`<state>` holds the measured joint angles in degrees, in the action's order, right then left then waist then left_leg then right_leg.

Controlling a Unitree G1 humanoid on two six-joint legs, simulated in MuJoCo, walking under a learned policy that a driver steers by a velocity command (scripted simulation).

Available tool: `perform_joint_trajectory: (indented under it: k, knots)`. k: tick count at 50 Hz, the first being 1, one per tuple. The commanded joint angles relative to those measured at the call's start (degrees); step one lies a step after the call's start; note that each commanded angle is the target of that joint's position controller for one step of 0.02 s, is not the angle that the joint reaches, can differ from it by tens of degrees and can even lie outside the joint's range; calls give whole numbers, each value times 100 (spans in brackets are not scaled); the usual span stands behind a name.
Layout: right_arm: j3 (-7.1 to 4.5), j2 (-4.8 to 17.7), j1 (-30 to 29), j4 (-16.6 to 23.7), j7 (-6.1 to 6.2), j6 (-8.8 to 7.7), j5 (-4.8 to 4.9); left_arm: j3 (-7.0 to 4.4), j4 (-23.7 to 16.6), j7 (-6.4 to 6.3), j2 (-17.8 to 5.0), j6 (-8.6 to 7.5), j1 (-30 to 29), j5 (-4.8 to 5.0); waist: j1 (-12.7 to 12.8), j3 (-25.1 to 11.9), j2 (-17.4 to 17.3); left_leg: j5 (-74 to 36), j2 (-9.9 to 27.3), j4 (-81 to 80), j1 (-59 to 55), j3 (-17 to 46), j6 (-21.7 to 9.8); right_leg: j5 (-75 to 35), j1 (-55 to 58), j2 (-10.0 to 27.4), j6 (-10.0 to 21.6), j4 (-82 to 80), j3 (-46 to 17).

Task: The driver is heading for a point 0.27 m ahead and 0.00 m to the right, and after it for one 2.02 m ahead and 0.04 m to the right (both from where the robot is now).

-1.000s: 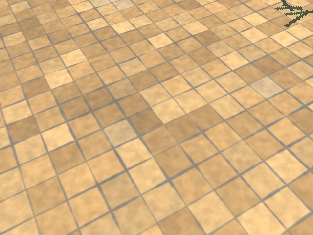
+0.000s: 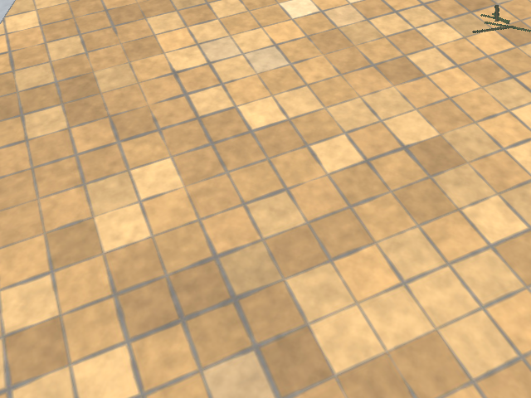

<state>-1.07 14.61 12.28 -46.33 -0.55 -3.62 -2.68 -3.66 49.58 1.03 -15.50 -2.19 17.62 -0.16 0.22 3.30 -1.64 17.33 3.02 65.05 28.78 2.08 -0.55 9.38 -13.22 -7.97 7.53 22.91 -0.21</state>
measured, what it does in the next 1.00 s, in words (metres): walks ahead: left foot, then right foot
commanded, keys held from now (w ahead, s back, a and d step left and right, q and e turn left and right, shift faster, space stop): w+e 0.36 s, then w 0.04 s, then w+q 0.60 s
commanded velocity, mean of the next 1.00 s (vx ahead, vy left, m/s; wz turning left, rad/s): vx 0.50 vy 0.00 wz -0.09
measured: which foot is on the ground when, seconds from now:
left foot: up 0.00-0.32, down 0.34-0.80, up 0.82-1.00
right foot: down 0.00-0.34, up 0.36-0.78, down 0.80-1.00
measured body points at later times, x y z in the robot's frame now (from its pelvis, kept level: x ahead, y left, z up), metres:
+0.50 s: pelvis +0.28 +0.03 +0.00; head +0.31 +0.04 +0.45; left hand +0.42 +0.29 -0.13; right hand +0.33 -0.26 -0.10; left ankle +0.34 +0.12 -0.74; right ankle +0.18 -0.06 -0.66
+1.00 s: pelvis +0.51 -0.05 +0.01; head +0.52 -0.07 +0.46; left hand +0.61 +0.20 -0.10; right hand +0.56 -0.33 -0.13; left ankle +0.51 +0.08 -0.66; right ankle +0.49 -0.14 -0.74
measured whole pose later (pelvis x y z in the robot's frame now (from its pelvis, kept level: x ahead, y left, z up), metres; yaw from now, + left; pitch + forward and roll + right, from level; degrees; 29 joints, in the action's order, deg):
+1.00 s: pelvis +0.51 -0.05 +0.01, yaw -3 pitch +1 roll +0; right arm -4.4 16.9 16.6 -47.9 -2.2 -0.5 -1.7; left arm -1.7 45.5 -0.5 -13.6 -4.9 16.2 -1.5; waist -0.1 0.3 -2.8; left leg 16.2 1.6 61.7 29.9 0.9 -2.6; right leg 11.7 -9.2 -0.2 2.6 19.6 6.9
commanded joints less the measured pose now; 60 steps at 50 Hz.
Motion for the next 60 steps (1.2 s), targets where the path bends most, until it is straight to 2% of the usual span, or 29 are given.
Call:
perform_joint_trajectory:
  k: [1,6,11,14,15,16,17,18,19,20,21,22,24,26,28,31,35,37,39,40,41,42,43,44,46,49,54,57,60]
  knots:
    - [-89,454,214,332,-25,118,-35,-192,-269,-36,-823,-145,164,33,-159,-196,341,-357,184,-486,384,-109,265,-1408,30,1429,873,-1203,-1582]
    - [-49,418,-954,734,-56,118,18,-230,-184,-65,-861,-97,716,49,286,-117,470,-1493,106,-1958,830,-181,431,-1632,529,1216,522,-1080,-1618]
    - [7,453,-1697,1039,-77,38,86,-248,-172,-138,-899,-51,1081,-51,558,-151,543,-1549,-158,-2829,850,-146,326,-2323,1247,1359,478,-590,-1975]
    - [-42,659,-1271,993,-46,-38,115,-285,-318,-198,-1037,-57,714,-90,223,-232,637,-1117,-314,-3463,-169,-9,117,-2619,1118,1461,253,-179,-2228]
    - [-96,787,-765,840,0,-69,122,-295,-377,-183,-1093,-78,528,-93,-11,-426,638,-885,-460,-3611,-952,-55,16,-3036,919,1367,136,228,-2233]
    - [-168,946,-40,647,67,-138,99,-283,-389,-131,-1082,-118,426,-44,-393,-804,377,-1009,-388,-3983,-2020,-11,-140,-3101,648,1057,-2,1138,-2014]
    - [-269,1328,807,592,174,-188,-14,-187,-519,-67,-761,-176,463,32,-705,-1583,-169,-28,684,-4153,-3340,1009,-422,-1963,31,717,-142,2554,-1625]
    - [-391,1807,956,642,221,-108,-106,-78,-690,-77,-242,-165,1051,189,-417,-2160,-1407,456,2205,-4619,-4649,3450,-1018,1916,-1692,-170,-329,4076,-828]
    - [-390,1511,738,602,181,-25,5,-109,-564,-125,-704,-93,1148,-36,-231,-1884,-1040,947,2235,-4785,-4199,4254,-1231,2119,-2270,259,-277,4710,-716]
    - [-273,963,418,661,148,-15,52,-132,-476,-99,-771,-54,818,-117,-191,-1097,-306,917,1941,-4885,-3432,3403,-1149,1551,-2293,517,-294,4807,-716]
    - [-194,648,260,597,100,-38,61,-91,-494,-44,-639,-59,512,-154,-182,-643,3,299,1574,-5024,-2817,2618,-1064,1176,-2161,639,-334,4558,-681]
    - [-161,560,251,509,84,-70,53,-72,-521,5,-531,-46,380,-183,-112,-451,-203,-274,1279,-5135,-2486,2062,-958,1058,-2035,732,-371,4312,-666]
    - [-166,597,413,285,45,-160,118,-38,-549,77,-453,28,352,-248,18,-375,-534,-1427,960,-5194,-2192,1481,-971,1044,-1799,744,-465,4034,-593]
    - [-189,647,569,140,-13,-234,211,-10,-608,103,-434,56,227,-291,112,-455,-502,-2150,887,-5221,-2249,1290,-1129,967,-1854,839,-559,3745,-332]
    - [-218,709,656,53,-26,-220,249,61,-774,124,-352,49,-264,-305,70,-336,-445,-2145,806,-5388,-2159,1165,-1232,715,-2030,1006,-698,3205,-93]
    - [-275,780,885,-96,-13,-140,236,209,-1042,152,-171,1,-1097,-231,-115,-115,-456,-1804,583,-5538,-1807,949,-1177,153,-1760,1036,-860,2047,92]
    - [-363,955,1213,-237,-45,-84,214,234,-1185,79,-299,-71,-1535,-146,-246,-192,-409,-2046,662,-5251,-1814,1102,-1062,-140,-1118,858,-869,1253,181]
    - [-397,1019,1192,-249,-33,-58,213,203,-1192,16,-388,-124,-1407,-137,-121,-238,-394,-1930,723,-4955,-1813,1304,-958,-27,-659,814,-791,896,119]
    - [-397,953,1133,-232,-18,-53,243,103,-931,-92,-595,-225,-601,-200,253,-539,-68,-1952,370,-3981,-1426,1175,-732,-4,717,815,-626,255,22]
    - [-329,686,996,-74,-29,-87,291,-12,-847,-176,-991,-295,193,-323,645,-1094,576,-1311,-62,-2568,-874,790,-554,819,1734,1836,-370,-128,-1034]
    - [-219,172,1288,176,-3,-78,403,-157,-838,-223,-1591,-233,578,-357,612,-1577,1761,1057,-805,-1052,531,6,-365,1911,2721,3227,64,-781,-2995]
    - [-322,640,1374,81,43,34,245,-135,-812,-218,-1304,-152,438,-258,449,-1274,1299,1322,-548,-251,976,116,-431,2497,2189,3363,325,-985,-3675]
    - [-364,684,1213,4,13,93,180,-10,-882,-190,-814,-151,64,-205,268,-664,750,860,-284,-27,1040,273,-463,2403,1676,3063,267,-1035,-3020]
    - [-351,554,1061,-12,-40,114,174,53,-885,-164,-540,-188,-188,-175,158,-339,642,476,-118,-95,960,243,-408,1580,1263,2771,180,-1144,-2273]
    - [-369,483,946,-20,-117,216,97,106,-815,-178,-326,-269,-276,-161,9,-179,868,131,46,-208,764,129,-277,341,919,2376,2,-1276,-1260]
    - [-353,345,597,129,-212,319,76,58,-634,-166,-383,-392,-20,-97,-43,-234,738,-306,72,-141,933,44,-165,-1006,989,2316,50,-1309,-565]
    - [-272,215,-391,501,-349,355,66,16,-387,-160,-394,-388,265,-99,58,-19,670,-1146,147,-1025,1324,-147,-45,-1578,1097,2237,85,-1400,319]
    - [-185,148,-1000,726,-428,331,69,-28,-287,-165,-531,-378,350,-106,168,131,679,-1570,108,-2068,868,-462,-158,-1633,993,2218,4,-1413,753]
    - [-178,239,-1330,891,-448,335,40,-80,-138,-193,-696,-317,569,-107,229,206,631,-1225,-22,-2645,571,-778,-403,-2173,1355,2353,-84,-1190,1015]
Velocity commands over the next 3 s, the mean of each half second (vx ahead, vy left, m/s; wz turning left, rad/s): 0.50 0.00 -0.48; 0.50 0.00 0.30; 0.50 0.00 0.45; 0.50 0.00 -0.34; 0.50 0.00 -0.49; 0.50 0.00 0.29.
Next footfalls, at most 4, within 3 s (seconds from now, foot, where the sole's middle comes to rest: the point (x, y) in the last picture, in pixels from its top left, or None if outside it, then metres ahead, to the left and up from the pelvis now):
0.34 left None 0.38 0.11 -0.78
0.80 right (348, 374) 0.53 -0.15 -0.78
1.30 left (261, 278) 0.80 0.07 -0.78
1.88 right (292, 192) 1.12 -0.03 -0.78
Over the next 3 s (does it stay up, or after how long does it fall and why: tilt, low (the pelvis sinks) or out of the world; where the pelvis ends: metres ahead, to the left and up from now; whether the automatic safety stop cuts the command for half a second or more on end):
stays up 1.55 -0.07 0.01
